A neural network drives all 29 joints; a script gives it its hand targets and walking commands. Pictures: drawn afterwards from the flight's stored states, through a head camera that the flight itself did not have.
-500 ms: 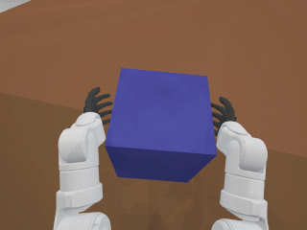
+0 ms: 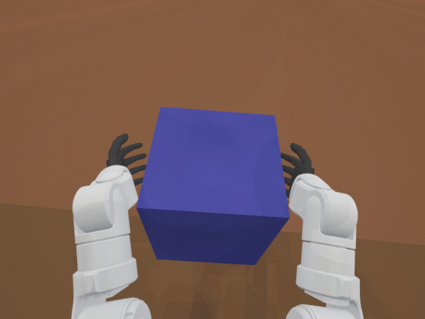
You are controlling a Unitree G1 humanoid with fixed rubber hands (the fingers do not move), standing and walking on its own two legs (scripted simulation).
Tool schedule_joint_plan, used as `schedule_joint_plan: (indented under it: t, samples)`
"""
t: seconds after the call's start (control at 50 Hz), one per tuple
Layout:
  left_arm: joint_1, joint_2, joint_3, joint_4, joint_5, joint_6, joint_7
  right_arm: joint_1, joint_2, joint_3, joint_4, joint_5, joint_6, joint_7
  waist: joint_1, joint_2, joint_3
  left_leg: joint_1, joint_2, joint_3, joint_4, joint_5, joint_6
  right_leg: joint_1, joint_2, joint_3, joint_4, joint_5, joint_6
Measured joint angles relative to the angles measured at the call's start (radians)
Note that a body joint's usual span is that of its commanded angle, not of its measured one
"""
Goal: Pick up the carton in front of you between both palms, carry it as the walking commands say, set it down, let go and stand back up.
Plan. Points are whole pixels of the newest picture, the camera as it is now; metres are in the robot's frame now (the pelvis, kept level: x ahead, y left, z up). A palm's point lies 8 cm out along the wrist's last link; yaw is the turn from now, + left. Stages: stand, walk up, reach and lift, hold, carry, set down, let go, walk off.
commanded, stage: carry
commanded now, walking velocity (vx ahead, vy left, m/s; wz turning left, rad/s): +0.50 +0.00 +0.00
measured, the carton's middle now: (211, 192) +0.36 -0.02 +0.05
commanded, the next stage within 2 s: none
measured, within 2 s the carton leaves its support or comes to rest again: neither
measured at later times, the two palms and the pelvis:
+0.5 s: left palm (120, 73) +0.62 +0.17 +0.17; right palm (250, 70) +0.66 -0.14 +0.16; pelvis +0.30 -0.03 +0.04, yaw +2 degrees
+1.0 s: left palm (134, 7) +0.95 +0.17 +0.20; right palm (235, 11) +0.94 -0.14 +0.21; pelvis +0.60 +0.02 +0.07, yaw +1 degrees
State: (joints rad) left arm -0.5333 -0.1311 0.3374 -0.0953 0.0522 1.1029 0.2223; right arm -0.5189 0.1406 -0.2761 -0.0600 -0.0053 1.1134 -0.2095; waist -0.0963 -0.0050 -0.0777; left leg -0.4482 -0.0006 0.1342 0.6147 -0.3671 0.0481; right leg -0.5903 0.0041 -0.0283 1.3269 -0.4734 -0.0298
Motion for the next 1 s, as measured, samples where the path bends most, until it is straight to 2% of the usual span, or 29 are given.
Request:
schedule_joint_plan:
  t: [0.06, 0.12, 0.18, 0.22, 0.26, 0.28, 0.32, 0.36, 0.4, 0.48, 0.58, 0.64, 0.66, 0.68, 0.74, 0.78, 0.86, 0.94, 1.0]
  samples:
    - [-0.001, -0.025, 0.007, -0.012, 0.011, -0.017, -0.006, 0.017, -0.004, -0.007, -0.019, 0.016, -0.018, 0.002, -0.005, 0.001, 0.017, 0.078, 0.003, -0.011, -0.067, -0.015, -0.001, -0.112, -0.017, -0.018, -0.071, 0.043, -0.008]
    - [0.013, -0.026, -0.008, -0.048, 0.011, -0.035, -0.003, 0.013, -0.006, -0.005, -0.041, 0.029, -0.034, 0.002, 0.001, 0.005, 0.026, 0.161, 0.007, -0.019, -0.126, -0.040, -0.011, -0.169, -0.038, -0.031, -0.216, 0.092, -0.009]
    - [0.023, -0.013, -0.022, -0.085, 0.002, -0.041, 0.002, 0.002, -0.008, 0.008, -0.061, 0.034, -0.041, 0.001, 0.015, 0.011, 0.019, 0.244, 0.014, -0.028, -0.172, -0.076, -0.030, -0.160, -0.048, -0.051, -0.415, 0.139, -0.009]
    - [0.021, -0.001, -0.034, -0.092, -0.005, -0.038, 0.004, -0.004, -0.014, 0.015, -0.069, 0.030, -0.038, 0.004, 0.033, 0.022, 0.006, 0.292, 0.028, -0.037, -0.177, -0.116, -0.047, -0.114, -0.036, -0.085, -0.550, 0.158, -0.015]
    - [0.001, 0.005, -0.052, -0.067, -0.014, -0.032, 0.002, -0.005, -0.028, 0.012, -0.073, 0.017, -0.030, 0.003, 0.067, 0.033, -0.003, 0.302, 0.055, -0.038, -0.077, -0.178, -0.055, -0.028, -0.009, -0.130, -0.667, 0.198, -0.032]
    - [-0.013, 0.004, -0.063, -0.042, -0.013, -0.035, 0.001, -0.002, -0.043, 0.008, -0.070, 0.012, -0.028, 0.000, 0.091, 0.039, 0.000, 0.266, 0.074, -0.045, 0.051, -0.167, -0.054, -0.014, -0.003, -0.142, -0.644, 0.211, -0.046]
    - [-0.024, -0.008, -0.081, -0.007, -0.016, -0.025, -0.002, 0.011, -0.063, -0.007, -0.051, -0.002, -0.026, -0.006, 0.149, 0.027, 0.004, 0.134, 0.046, -0.107, 0.398, -0.133, -0.044, 0.010, 0.002, -0.144, -0.600, 0.150, -0.063]
    - [-0.007, -0.017, -0.083, -0.012, -0.028, -0.003, -0.004, 0.013, -0.050, -0.032, -0.026, -0.014, -0.024, -0.007, 0.189, 0.012, 0.013, -0.005, 0.010, -0.131, 0.663, -0.127, -0.025, 0.057, 0.009, -0.129, -0.629, 0.115, -0.066]
    - [0.012, -0.016, -0.077, -0.024, -0.036, 0.002, 0.000, 0.010, -0.017, -0.058, -0.024, -0.031, -0.022, -0.005, 0.203, 0.008, 0.030, -0.114, 0.004, -0.124, 0.738, -0.091, -0.015, 0.118, 0.008, -0.120, -0.685, 0.112, -0.054]
    - [0.013, -0.012, -0.070, -0.041, -0.062, -0.019, 0.000, 0.009, 0.014, -0.073, -0.061, -0.056, -0.037, -0.004, 0.215, 0.006, 0.045, -0.259, 0.031, -0.092, 0.605, -0.027, -0.011, 0.219, 0.000, -0.103, -0.772, 0.091, -0.046]
    - [-0.008, -0.005, -0.089, -0.062, -0.071, -0.031, 0.002, 0.019, -0.009, -0.048, -0.109, -0.050, -0.046, -0.010, 0.196, -0.003, 0.016, -0.264, 0.054, -0.065, 0.242, 0.035, -0.012, 0.339, -0.014, -0.085, -0.835, 0.028, -0.013]
    - [-0.013, 0.004, -0.092, -0.063, -0.058, -0.015, -0.002, 0.003, -0.027, -0.032, -0.088, -0.038, -0.034, -0.007, 0.154, -0.030, -0.017, -0.158, 0.025, -0.002, 0.036, 0.075, -0.005, 0.390, -0.051, -0.070, -0.778, -0.062, 0.014]
    - [-0.013, 0.017, -0.086, -0.061, -0.052, -0.011, -0.004, -0.014, -0.026, -0.022, -0.062, -0.034, -0.034, -0.006, 0.131, -0.044, -0.021, -0.137, 0.013, 0.015, 0.039, 0.106, -0.004, 0.372, -0.075, -0.062, -0.687, -0.093, 0.017]
    - [-0.006, 0.032, -0.079, -0.055, -0.045, -0.011, -0.005, -0.031, -0.022, -0.012, -0.035, -0.032, -0.033, -0.007, 0.103, -0.043, -0.022, -0.128, 0.008, 0.025, 0.072, 0.084, -0.002, 0.330, -0.079, -0.038, -0.551, -0.083, 0.022]
    - [0.005, 0.039, -0.044, -0.012, -0.021, -0.005, 0.000, -0.030, -0.003, -0.001, 0.004, -0.019, -0.005, -0.001, 0.027, -0.007, -0.018, -0.071, 0.001, 0.011, 0.066, 0.011, 0.005, 0.153, -0.021, 0.014, -0.143, -0.047, 0.013]
    - [-0.001, 0.016, -0.008, 0.008, -0.004, -0.002, 0.002, -0.007, 0.002, 0.000, 0.003, -0.002, 0.003, 0.002, 0.003, 0.001, -0.008, -0.015, 0.001, 0.001, 0.013, 0.007, -0.001, 0.044, -0.005, 0.006, -0.030, -0.013, 0.008]
    - [-0.002, -0.023, 0.008, -0.004, 0.016, -0.019, -0.004, 0.018, -0.003, -0.007, -0.018, 0.017, -0.017, 0.003, -0.010, 0.003, 0.016, 0.092, 0.006, -0.013, -0.084, -0.010, -0.001, -0.107, -0.020, -0.021, -0.107, 0.057, -0.001]
    - [0.013, -0.020, -0.012, -0.054, 0.015, -0.040, 0.000, 0.006, -0.007, -0.003, -0.044, 0.033, -0.036, 0.003, -0.002, 0.006, 0.025, 0.202, 0.010, -0.025, -0.162, -0.042, -0.017, -0.158, -0.043, -0.038, -0.327, 0.133, -0.003]
    - [0.018, -0.003, -0.026, -0.086, 0.006, -0.038, 0.005, -0.005, -0.010, 0.012, -0.060, 0.034, -0.040, 0.004, 0.015, 0.010, 0.013, 0.281, 0.017, -0.034, -0.198, -0.085, -0.036, -0.122, -0.041, -0.070, -0.536, 0.189, -0.006]
